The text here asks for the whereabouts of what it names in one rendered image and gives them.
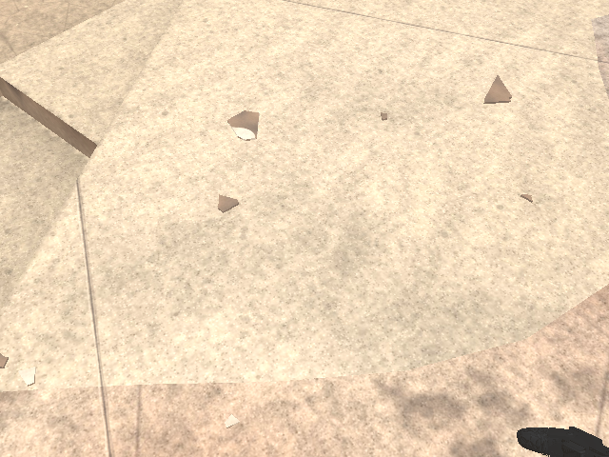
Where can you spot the right robot hand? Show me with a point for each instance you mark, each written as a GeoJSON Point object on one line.
{"type": "Point", "coordinates": [560, 442]}

